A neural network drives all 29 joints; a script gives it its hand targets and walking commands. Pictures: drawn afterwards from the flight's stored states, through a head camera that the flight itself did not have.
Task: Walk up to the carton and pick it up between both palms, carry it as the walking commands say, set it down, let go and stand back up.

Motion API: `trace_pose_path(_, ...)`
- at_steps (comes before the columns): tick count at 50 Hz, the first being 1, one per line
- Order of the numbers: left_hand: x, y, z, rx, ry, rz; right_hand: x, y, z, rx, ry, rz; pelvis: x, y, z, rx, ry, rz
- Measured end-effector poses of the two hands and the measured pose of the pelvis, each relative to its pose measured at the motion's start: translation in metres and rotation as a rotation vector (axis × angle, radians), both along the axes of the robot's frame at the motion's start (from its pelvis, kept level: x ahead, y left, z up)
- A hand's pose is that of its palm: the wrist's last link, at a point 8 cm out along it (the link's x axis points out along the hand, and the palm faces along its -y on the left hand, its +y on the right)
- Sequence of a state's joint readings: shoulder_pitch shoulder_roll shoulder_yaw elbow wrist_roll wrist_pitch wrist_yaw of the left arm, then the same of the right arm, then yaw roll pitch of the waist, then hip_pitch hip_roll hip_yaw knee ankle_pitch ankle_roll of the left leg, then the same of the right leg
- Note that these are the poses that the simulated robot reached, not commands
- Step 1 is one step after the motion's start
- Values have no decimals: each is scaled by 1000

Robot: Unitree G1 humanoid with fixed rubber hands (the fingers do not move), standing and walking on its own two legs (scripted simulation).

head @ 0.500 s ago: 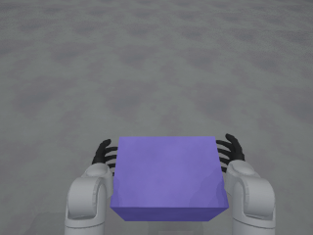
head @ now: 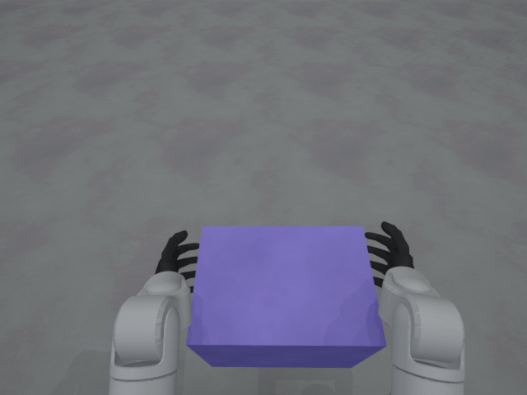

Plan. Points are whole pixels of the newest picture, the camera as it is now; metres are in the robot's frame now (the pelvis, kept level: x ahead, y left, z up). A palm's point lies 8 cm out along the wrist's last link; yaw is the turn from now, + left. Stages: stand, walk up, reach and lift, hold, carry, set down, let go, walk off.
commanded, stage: carry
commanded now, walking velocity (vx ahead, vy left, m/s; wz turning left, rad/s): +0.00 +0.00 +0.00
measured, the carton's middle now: (281, 302) +0.27 +0.00 +0.01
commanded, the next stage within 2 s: none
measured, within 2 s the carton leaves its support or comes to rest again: neither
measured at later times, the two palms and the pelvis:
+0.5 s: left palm (227, 340) +0.17 +0.06 +0.11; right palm (521, 353) +0.17 -0.24 +0.13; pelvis -0.09 -0.07 +0.02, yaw -4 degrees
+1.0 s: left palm out of the picture +0.09 +0.04 +0.11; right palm out of the picture +0.11 -0.26 +0.13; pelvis -0.16 -0.11 +0.02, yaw +1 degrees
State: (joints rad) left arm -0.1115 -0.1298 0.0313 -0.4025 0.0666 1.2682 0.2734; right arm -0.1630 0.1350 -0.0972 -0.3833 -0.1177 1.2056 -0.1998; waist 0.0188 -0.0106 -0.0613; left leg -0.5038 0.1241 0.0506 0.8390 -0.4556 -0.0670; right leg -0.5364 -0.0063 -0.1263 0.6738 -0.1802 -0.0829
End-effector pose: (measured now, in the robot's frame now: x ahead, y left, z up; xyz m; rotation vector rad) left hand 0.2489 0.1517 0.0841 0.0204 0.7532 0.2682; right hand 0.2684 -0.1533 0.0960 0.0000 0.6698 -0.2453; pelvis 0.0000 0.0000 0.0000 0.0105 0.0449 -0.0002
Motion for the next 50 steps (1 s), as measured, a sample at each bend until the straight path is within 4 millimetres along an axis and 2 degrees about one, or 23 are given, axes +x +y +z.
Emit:
trace_pose_path(6,-20,-24,5,1,12,-18,-23,-25,6,4,11,-18,-21,-21,7,-5,11,13)
trace_pose_path(12,-42,-41,13,-40,7,-15,-45,-41,26,-46,12,-11,-42,-40,21,19,1,1)
trace_pose_path(17,-57,-56,27,-15,-50,-15,-59,-56,38,-15,-44,-12,-55,-53,19,40,-24,3)
trace_pose_path(23,-75,-78,29,-17,-11,-49,-88,-79,37,-17,-7,-48,-78,-66,24,54,-48,-69)
trace_pose_path(26,-82,-97,29,9,-20,-102,-108,-97,32,14,-24,-103,-90,-71,19,27,-57,-44)
trace_pose_path(29,-88,-107,27,36,-34,-108,-116,-108,23,32,-40,-104,-97,-81,9,22,-58,-17)
trace_pose_path(35,-116,-110,15,24,48,-64,-132,-111,11,20,41,-61,-119,-96,16,15,-46,-6)
trace_pose_path(39,-129,-107,14,3,42,-35,-135,-107,16,-6,35,-27,-131,-102,20,6,-20,-1)
trace_pose_path(44,-147,-106,18,-31,0,-3,-143,-104,32,-35,-7,0,-148,-108,25,20,-16,4)
trace_pose_path(50,-164,-109,23,-13,-22,-7,-159,-108,35,-18,-29,0,-159,-109,23,21,-29,9)
